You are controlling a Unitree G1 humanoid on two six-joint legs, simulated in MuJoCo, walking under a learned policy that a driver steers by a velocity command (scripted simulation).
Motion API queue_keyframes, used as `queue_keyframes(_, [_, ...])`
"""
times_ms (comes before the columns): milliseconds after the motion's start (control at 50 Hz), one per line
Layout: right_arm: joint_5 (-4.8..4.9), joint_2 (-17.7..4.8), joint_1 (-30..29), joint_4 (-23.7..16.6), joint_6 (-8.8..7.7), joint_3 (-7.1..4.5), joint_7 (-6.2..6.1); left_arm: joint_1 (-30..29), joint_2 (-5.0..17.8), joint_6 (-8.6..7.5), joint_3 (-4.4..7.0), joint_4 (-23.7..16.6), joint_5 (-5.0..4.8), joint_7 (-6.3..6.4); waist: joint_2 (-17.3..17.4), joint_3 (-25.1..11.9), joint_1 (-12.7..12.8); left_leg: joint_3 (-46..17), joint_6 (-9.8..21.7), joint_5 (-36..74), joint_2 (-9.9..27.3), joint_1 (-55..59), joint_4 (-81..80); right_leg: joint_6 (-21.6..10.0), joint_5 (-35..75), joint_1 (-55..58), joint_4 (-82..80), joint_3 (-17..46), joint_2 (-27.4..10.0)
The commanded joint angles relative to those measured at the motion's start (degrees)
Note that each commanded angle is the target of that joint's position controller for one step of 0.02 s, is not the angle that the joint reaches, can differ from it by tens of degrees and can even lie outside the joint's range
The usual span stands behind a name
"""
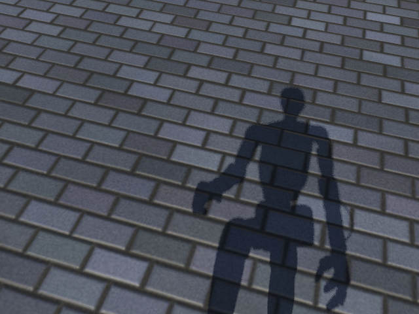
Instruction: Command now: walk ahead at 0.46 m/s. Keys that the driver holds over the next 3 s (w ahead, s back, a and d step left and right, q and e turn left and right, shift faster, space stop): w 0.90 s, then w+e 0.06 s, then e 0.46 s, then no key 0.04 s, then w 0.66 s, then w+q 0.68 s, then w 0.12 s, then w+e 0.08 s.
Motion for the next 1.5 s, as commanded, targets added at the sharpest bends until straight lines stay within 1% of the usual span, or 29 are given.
queue_keyframes(20, [0.78,-10.3,3.1,-1.2,-0.30,-2.15,-0.60,-10.1,1.8,-1.00,-0.40,-6.3,-0.32,-0.94,6.9,10.0,0.9,-6.1,7.5,22.4,15.2,-5.9,-4.1,-1.0,2.4,0.1,-6.5,-1.4,1.9])
queue_keyframes(80, [0.57,-11.7,1.2,-1.7,0.27,-2.95,-0.63,-7.1,4.7,-1.57,0.70,-6.5,-0.19,-1.54,8.4,5.6,4.7,-4.4,5.8,42.1,16.7,0.1,3.6,-3.8,-1.3,7.5,-8.9,-2.2,4.4])
queue_keyframes(120, [-0.04,-12.1,-0.9,-2.5,1.19,-3.12,-0.49,8.3,9.0,-1.37,3.14,-2.2,-0.43,-0.98,10.0,-4.4,12.7,-1.8,3.6,58.2,14.0,-2.3,21.9,-6.6,-2.8,27.7,-8.7,-4.2,8.0])
queue_keyframes(140, [-0.61,-10.8,-1.9,-4.1,1.15,-2.40,-0.20,19.1,12.5,-0.97,4.32,0.3,0.08,-0.33,6.5,-11.8,16.7,-1.0,1.9,44.0,11.5,-16.0,39.1,-9.9,-5.3,46.4,-7.3,6.1,-0.9])
queue_keyframes(160, [-0.22,-1.4,6.0,-4.7,-0.16,-0.03,0.70,24.5,16.9,-0.75,5.06,1.8,1.44,-0.40,-10.2,-22.6,11.7,-2.6,-1.7,0.6,-0.5,-37.2,62.6,-19.9,-20.1,65.2,-15.0,37.1,-16.7])
queue_keyframes(180, [1.35,-5.0,3.1,-4.1,-2.14,-0.80,1.22,23.0,12.0,-0.70,3.62,2.1,1.27,-0.48,-9.7,-22.9,13.0,-11.2,-0.4,-12.7,-0.7,-43.7,71.7,-19.4,-23.7,63.8,-24.0,47.9,-17.2])
queue_keyframes(200, [2.92,-8.9,-3.2,-6.6,-3.16,-1.93,1.35,16.6,9.2,-0.98,2.74,1.3,0.81,-0.41,-8.1,-11.9,11.3,-9.8,0.7,-9.7,2.8,-49.0,73.6,-16.1,-21.2,55.0,-24.8,38.3,-15.4])
queue_keyframes(240, [2.19,-10.0,-9.3,-8.1,-3.21,-2.74,0.28,7.4,5.3,-1.70,1.47,-0.4,1.50,-0.91,1.6,-3.7,7.0,-7.5,1.3,-0.4,8.4,-43.5,67.2,-12.7,-8.3,35.7,-27.4,23.0,-11.2])
queue_keyframes(280, [1.46,-7.5,-6.4,-7.6,-1.31,-3.09,-0.18,6.2,3.2,-2.06,0.79,0.6,2.07,-1.34,-0.7,-2.0,3.4,-7.7,1.4,1.9,10.8,-37.2,62.4,-11.8,-5.7,27.2,-30.6,15.9,-7.9])
queue_keyframes(400, [0.26,-8.0,-17.5,-12.1,-0.01,-3.68,-0.37,12.9,7.4,-1.89,1.48,3.2,1.75,0.86,-0.2,3.3,4.5,-5.8,-1.5,14.7,12.2,-46.1,44.8,-12.4,-2.3,26.2,-35.1,9.4,-6.7])
queue_keyframes(580, [1.33,-7.4,-33.8,-17.5,-1.16,-2.58,2.34,22.2,9.1,-0.02,2.05,6.1,0.44,1.85,-0.8,5.5,9.3,-2.9,-0.6,20.2,7.6,-45.1,21.7,-9.3,-0.3,39.5,-30.6,5.8,-8.8])
queue_keyframes(640, [1.41,-10.0,-29.8,-17.4,-1.72,-3.48,2.97,20.6,10.4,0.89,2.64,5.9,0.44,2.06,-2.7,2.7,5.9,-1.3,1.8,13.7,5.2,-37.4,19.3,-7.6,12.3,43.0,-24.1,5.8,-10.1])
queue_keyframes(680, [1.03,-15.2,-12.5,-12.4,-1.82,-6.11,2.43,18.9,8.3,1.35,1.77,4.7,1.03,2.03,-1.3,-8.4,-2.1,-1.4,5.4,14.6,4.7,-12.7,19.8,-4.5,22.0,35.7,-3.1,1.2,-4.7])
queue_keyframes(700, [-0.35,-21.4,-3.4,-10.8,-1.61,-7.61,2.06,24.2,2.9,0.63,0.07,3.3,1.73,1.66,10.0,-18.5,-1.8,-23.7,13.1,11.2,19.9,11.1,19.4,-0.8,1.8,14.8,20.1,-1.9,2.4])
queue_keyframes(720, [0.17,-19.4,-1.9,-10.0,-1.32,-6.95,2.35,25.6,0.8,-0.92,-0.78,4.1,0.89,1.24,18.2,-23.9,-1.3,-45.2,18.1,3.6,26.2,18.7,9.1,0.4,-31.2,1.7,32.9,4.3,8.8])
queue_keyframes(740, [0.62,-15.2,-5.8,-10.6,-1.45,-5.55,2.41,20.7,7.1,-2.08,0.79,3.1,-0.63,1.01,13.5,-16.8,-1.3,-39.7,14.8,0.7,24.0,13.5,8.0,-1.0,-30.0,-4.4,38.0,8.4,4.8])
queue_keyframes(760, [0.50,-12.8,-10.9,-12.0,-1.42,-4.83,2.25,15.8,8.4,-2.61,1.03,1.6,-1.25,1.04,10.0,-10.3,-0.2,-30.8,12.5,4.1,21.9,5.2,7.4,-1.9,-25.0,-5.4,37.2,6.8,1.7])
queue_keyframes(780, [0.12,-11.2,-15.2,-12.7,-1.45,-4.23,2.42,13.5,7.9,-2.49,1.21,1.3,-0.65,1.42,5.6,-5.8,1.7,-24.2,11.4,9.5,19.6,-3.8,5.3,-1.7,-20.2,-3.0,33.3,5.5,-0.8])
queue_keyframes(820, [-0.59,-9.0,-17.9,-12.5,-1.71,-3.55,2.79,14.8,6.1,-0.87,1.72,1.7,0.35,1.82,6.4,-2.7,5.1,-17.2,10.1,13.5,16.1,-13.2,1.7,-1.5,-15.6,3.5,27.5,5.7,-3.5])
queue_keyframes(1000, [-0.79,-11.8,-13.0,-9.5,-1.45,-4.06,0.44,4.0,2.9,0.53,1.44,-1.7,0.95,1.14,5.2,3.0,4.1,-1.3,8.0,28.4,12.5,-15.3,-2.3,0.6,5.8,1.4,2.2,2.9,-1.8])
queue_keyframes(1100, [-0.25,-13.1,-11.4,-8.1,-0.05,-4.19,-0.67,-1.9,3.2,0.73,1.10,-5.1,1.10,-0.37,6.2,2.3,2.5,3.7,6.1,38.9,14.3,-9.0,4.2,-0.6,6.3,5.5,-5.8,0.4,1.8])
queue_keyframes(1180, [0.99,-14.9,-15.4,-9.9,2.20,-5.09,-2.19,8.6,8.3,0.42,3.46,-4.6,1.55,-1.80,6.6,-3.8,8.6,4.8,2.6,50.2,14.0,-4.9,23.4,-3.9,-0.6,16.7,-11.5,-2.7,6.6])
queue_keyframes(1200, [0.43,-14.7,-13.8,-10.8,2.32,-4.94,-2.25,13.6,12.2,0.35,4.93,-3.8,1.76,-1.25,1.8,-7.7,10.2,6.4,-0.5,40.8,9.9,-10.5,36.3,-6.1,15.0,27.2,-14.3,1.8,4.8])
queue_keyframes(1220, [-2.23,-10.1,-9.2,-12.6,1.69,-3.47,-1.64,15.8,17.2,1.03,5.88,-4.6,2.23,0.01,-10.9,-14.8,6.9,6.5,-4.6,1.5,2.7,-29.5,57.3,-13.8,41.0,46.2,-8.4,19.5,-8.8])
queue_keyframes(1240, [-1.55,-8.0,-6.1,-13.1,0.65,-2.24,-0.68,15.8,16.8,1.17,5.13,-6.0,2.31,0.00,-13.2,-25.0,6.3,-3.6,-5.6,-24.6,-3.9,-40.9,71.8,-24.0,40.4,56.2,-13.2,39.1,-18.3])
queue_keyframes(1280, [1.24,-12.6,-14.1,-14.7,0.63,-3.51,-0.21,9.3,11.3,2.07,3.96,-8.8,1.57,0.32,-1.8,-16.7,7.4,-7.8,-3.9,-14.9,2.0,-45.9,71.3,-18.2,18.4,43.9,-17.5,27.8,-11.9])
queue_keyframes(1300, [0.64,-12.7,-15.9,-14.5,1.47,-3.85,-1.04,6.2,9.7,2.54,3.48,-9.5,1.06,0.63,2.7,-10.8,6.1,-7.1,-4.3,-11.2,4.2,-45.1,66.6,-15.5,11.5,34.8,-19.8,23.6,-9.3])
queue_keyframes(1380, [-0.66,-11.3,-15.4,-16.1,3.92,-4.33,-2.66,4.2,10.6,3.52,3.86,-10.9,2.45,1.54,-3.2,-7.2,3.1,-6.1,-4.9,-5.8,3.9,-36.0,53.4,-13.6,4.5,19.4,-23.3,19.3,-3.9])
queue_keyframes(1500, [-0.42,-10.9,-18.4,-17.6,4.22,-4.06,-2.52,4.8,10.5,4.67,3.79,-12.3,1.34,3.36,-5.5,-9.7,4.7,-6.2,-6.5,1.8,3.9,-34.7,40.7,-11.0,-18.3,20.0,-24.5,21.0,-2.6])
Next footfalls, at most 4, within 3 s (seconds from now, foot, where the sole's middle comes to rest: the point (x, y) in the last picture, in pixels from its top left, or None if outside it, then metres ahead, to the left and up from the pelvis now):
0.14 right None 0.28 -0.13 -0.78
0.68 left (161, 287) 0.59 0.11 -0.78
1.20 right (221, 212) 0.86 -0.11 -0.78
1.68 left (161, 212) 0.87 0.11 -0.78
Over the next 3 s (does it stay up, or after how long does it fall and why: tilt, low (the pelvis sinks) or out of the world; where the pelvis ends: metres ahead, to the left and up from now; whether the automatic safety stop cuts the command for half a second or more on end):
stays up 1.42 -0.15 0.01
